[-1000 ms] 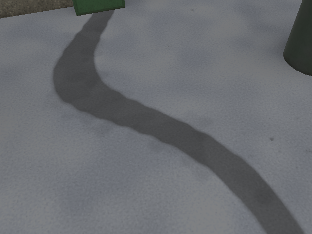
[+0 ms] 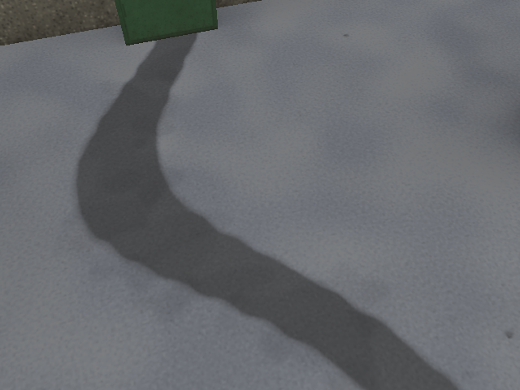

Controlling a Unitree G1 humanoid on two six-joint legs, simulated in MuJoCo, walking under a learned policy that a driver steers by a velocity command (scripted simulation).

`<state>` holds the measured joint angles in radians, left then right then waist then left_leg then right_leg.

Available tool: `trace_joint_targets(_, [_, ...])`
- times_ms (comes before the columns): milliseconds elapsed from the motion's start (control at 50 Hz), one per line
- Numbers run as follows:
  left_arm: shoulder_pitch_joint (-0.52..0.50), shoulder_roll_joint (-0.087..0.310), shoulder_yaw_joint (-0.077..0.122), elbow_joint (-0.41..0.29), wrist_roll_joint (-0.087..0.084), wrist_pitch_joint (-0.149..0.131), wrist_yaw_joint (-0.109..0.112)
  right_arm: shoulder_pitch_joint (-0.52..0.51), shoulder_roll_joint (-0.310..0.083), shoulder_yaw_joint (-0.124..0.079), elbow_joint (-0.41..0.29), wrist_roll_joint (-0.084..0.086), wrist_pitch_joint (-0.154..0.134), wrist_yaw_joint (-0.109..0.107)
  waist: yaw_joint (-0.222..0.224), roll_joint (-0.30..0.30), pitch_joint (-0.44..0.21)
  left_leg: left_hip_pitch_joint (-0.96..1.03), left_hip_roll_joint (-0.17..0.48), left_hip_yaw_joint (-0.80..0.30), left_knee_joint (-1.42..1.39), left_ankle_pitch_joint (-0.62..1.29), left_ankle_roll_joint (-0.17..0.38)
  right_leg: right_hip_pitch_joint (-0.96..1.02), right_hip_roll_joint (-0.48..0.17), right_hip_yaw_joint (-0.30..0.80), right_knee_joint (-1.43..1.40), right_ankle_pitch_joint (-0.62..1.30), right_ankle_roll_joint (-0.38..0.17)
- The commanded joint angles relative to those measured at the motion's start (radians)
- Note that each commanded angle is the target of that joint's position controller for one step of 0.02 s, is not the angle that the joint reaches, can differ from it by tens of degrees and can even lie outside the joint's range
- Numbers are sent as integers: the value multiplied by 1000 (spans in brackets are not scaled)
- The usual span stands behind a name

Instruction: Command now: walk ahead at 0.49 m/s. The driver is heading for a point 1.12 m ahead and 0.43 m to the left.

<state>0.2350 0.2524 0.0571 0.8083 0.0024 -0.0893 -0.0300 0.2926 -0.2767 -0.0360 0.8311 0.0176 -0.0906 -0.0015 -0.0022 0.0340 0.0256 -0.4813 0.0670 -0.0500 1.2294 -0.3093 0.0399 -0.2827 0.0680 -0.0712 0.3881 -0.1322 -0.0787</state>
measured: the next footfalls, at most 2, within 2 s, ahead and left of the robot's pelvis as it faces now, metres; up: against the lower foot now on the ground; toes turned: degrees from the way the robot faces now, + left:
left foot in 0.38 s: +0.39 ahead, +0.16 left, +0.00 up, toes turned +7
right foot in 0.86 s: +0.70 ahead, +0.03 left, +0.00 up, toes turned +26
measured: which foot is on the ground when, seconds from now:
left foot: up 0.00-0.36, down 0.38-0.86, up 0.88-1.00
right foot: down 0.00-0.38, up 0.40-0.84, down 0.86-1.00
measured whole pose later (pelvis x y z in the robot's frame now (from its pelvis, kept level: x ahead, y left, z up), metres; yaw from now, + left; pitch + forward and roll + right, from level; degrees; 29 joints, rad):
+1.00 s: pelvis +0.58 +0.09 +0.00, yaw +27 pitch +2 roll -1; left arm 0.16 0.26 0.05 0.72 0.01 -0.11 -0.01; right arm 0.34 -0.30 -0.06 0.70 0.02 -0.02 -0.01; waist -0.01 0.04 0.00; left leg -0.43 -0.03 -0.10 1.18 -0.39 0.02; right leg -0.33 0.03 -0.03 0.48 -0.18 -0.03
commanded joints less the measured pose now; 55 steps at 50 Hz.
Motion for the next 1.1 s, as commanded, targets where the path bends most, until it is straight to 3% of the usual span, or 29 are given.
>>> trace_joint_targets(20, [-19, 83, 16, -37, -3, -34, -3, 80, -39, -16, -47, -5, 16, -6, -46, -87, -34, -115, 91, -35, -45, 60, -16, 63, -273, 267, -259, 139, -188])
trace_joint_targets(80, [23, 124, 23, -10, -2, -32, 12, -46, -49, -16, -95, -21, 19, -11, -23, -81, 16, -196, 100, -11, -207, 203, -52, 39, -251, 196, -284, 198, -186])
trace_joint_targets(160, [59, 161, 25, 6, -4, -25, 22, -189, -28, -3, -124, -8, 9, 9, 39, -70, 23, -147, 62, 35, -500, 434, -37, 83, -229, 85, -285, 191, -130])
trace_joint_targets(260, [136, 176, 30, 56, -13, -3, 24, -318, -41, -3, -195, 7, 8, 40, 88, -62, 49, -239, 31, 19, -627, 367, 11, 320, -317, 60, -226, 188, -105])
trace_joint_targets(320, [100, 201, 37, 52, -15, 16, 33, -288, -68, -16, -220, 0, 9, 59, 48, -95, 9, -165, -21, 73, -649, 217, 56, 400, -333, 20, -100, 478, -66])
trace_joint_targets(340, [81, 215, 41, 43, -15, 25, 38, -216, -94, -30, -211, -4, 12, 59, 6, -112, -44, -57, -61, 110, -652, 179, 75, 402, -321, -4, 6, 661, -49])
trace_joint_targets(360, [68, 210, 38, 34, -12, 36, 46, -68, -135, -57, -175, -3, 14, 55, -70, -95, -125, 140, -111, 139, -691, 207, 103, 355, -281, -50, 204, 767, -20])
trace_joint_targets(380, [79, 188, 25, 6, 4, 35, 57, 109, -215, -91, -142, -3, 19, 42, -134, -10, -235, 452, -11, -39, -687, 260, 161, 130, -238, -75, 503, 565, 19])
trace_joint_targets(400, [190, 44, -25, -34, 28, 5, 36, 138, -317, -110, -142, 2, 17, 39, -48, 255, -348, 835, 237, -594, -777, 96, 358, -342, -25, -23, 877, -250, 88])
trace_joint_targets(420, [126, 131, -9, -25, 2, -34, 20, 172, -216, -85, -153, 4, 16, 36, -104, 172, -436, 912, 270, -780, -907, 7, 370, -473, -22, 171, 1000, -413, 75])
trace_joint_targets(440, [32, 175, 3, -61, -32, -56, 10, 129, -178, -73, -156, -7, 15, 31, -111, 125, -294, 820, 235, -626, -914, 70, 313, -547, -75, 183, 1005, -334, 54])
trace_joint_targets(460, [-20, 161, -4, -79, -28, -66, 15, 63, -160, -69, -174, -8, 15, 27, -80, 14, -212, 674, 195, -503, -914, 172, 282, -524, -119, 172, 937, -253, 47])
trace_joint_targets(480, [-45, 158, 0, -82, -7, -66, 22, 3, -137, -62, -191, -10, 17, 27, -43, -46, -143, 529, 161, -414, -932, 295, 263, -471, -148, 162, 847, -210, 54])
trace_joint_targets(500, [-35, 162, 7, -88, 3, -55, 25, -29, -117, -54, -207, -20, 16, 25, -7, -24, -128, 438, 134, -365, -955, 372, 256, -400, -170, 168, 798, -184, 60])
trace_joint_targets(540, [-11, 141, 8, -95, 12, -31, 27, -43, -118, -56, -217, -13, 15, 21, 23, -5, -107, 350, 107, -322, -991, 431, 267, -355, -172, 156, 723, -166, 89])
trace_joint_targets(600, [-81, 110, 0, -122, 18, -12, 34, -6, -154, -68, -205, -4, 15, 2, 13, 1, -60, 265, 75, -247, -1013, 458, 258, -365, -154, 131, 554, -57, 133])
trace_joint_targets(680, [-232, 82, -11, -159, 9, -18, 25, 51, -163, -72, -184, 3, 28, -13, -44, 42, -40, 223, 14, -206, -990, 333, 190, -278, -95, 123, 258, 190, 139])
trace_joint_targets(760, [-306, 114, 0, -190, -4, -32, 13, 100, -161, -73, -162, 10, 38, -16, -67, 60, -34, 295, 48, -301, -926, 246, 169, -233, -66, 150, 136, 192, 120])
trace_joint_targets(820, [-263, 148, 19, -186, -8, -46, 8, 82, -159, -77, -166, 7, 50, -22, -33, 96, -41, 357, 71, -381, -841, 260, 149, -160, -60, 156, 85, 76, 83])
trace_joint_targets(840, [-190, 159, 30, -167, -7, -51, 11, 63, -145, -72, -173, 6, 54, -22, 7, 101, -66, 348, 44, -377, -784, 298, 131, -58, -55, 137, 41, 75, 60])
trace_joint_targets(860, [-82, 190, 46, -149, 4, -56, 17, 49, -106, -58, -188, 1, 52, -18, 60, 79, -153, 295, -6, -334, -639, 320, 99, 136, -117, 174, 44, 74, 19])
trace_joint_targets(880, [82, 251, 61, -136, 13, -53, 27, 62, -48, -36, -210, -19, 49, -17, 113, -56, -298, 146, -85, -229, -347, 100, 55, 408, -302, 362, 56, 31, -42])
trace_joint_targets(900, [132, 300, 74, -100, 15, -38, 19, 211, -24, -27, -233, 16, 40, -16, 34, -410, -367, -206, -179, -141, -72, -305, 3, 651, -489, 829, -42, -195, -195])
trace_joint_targets(920, [92, 197, 54, -126, -7, -33, 17, 193, -130, -45, -196, 24, 42, -20, 57, -260, -268, -311, -94, -162, 51, -250, -13, 583, -483, 834, -79, -369, -171])
trace_joint_targets(940, [57, 144, 40, -134, -9, -26, 22, 82, -172, -58, -208, 14, 48, -18, 82, -159, -153, -327, -63, -134, 73, -150, -21, 462, -440, 664, -87, -326, -127])
trace_joint_targets(960, [14, 133, 32, -137, 1, -21, 22, 32, -158, -59, -218, 4, 52, -18, 64, -90, -92, -289, -29, -107, 54, -78, -27, 342, -396, 542, -106, -195, -106])
trace_joint_targets(980, [-10, 117, 27, -128, 5, -18, 23, -2, -143, -61, -232, -4, 52, -14, 49, -89, -44, -273, -3, -103, 14, -34, -30, 262, -360, 459, -129, -101, -102])
trace_joint_targets(1020, [-20, 106, 24, -112, 10, -24, 24, 9, -104, -57, -239, 10, 60, -3, 22, -139, -29, -213, 30, -78, -26, 5, -29, 182, -316, 333, -177, -12, -93])
trace_joint_targets(1100, [-2, 150, 39, -69, 4, -32, 24, -49, -66, -46, -268, 3, 70, 1, 21, -112, -9, -271, 49, -60, -131, 85, -48, 183, -328, 195, -218, 166, -121])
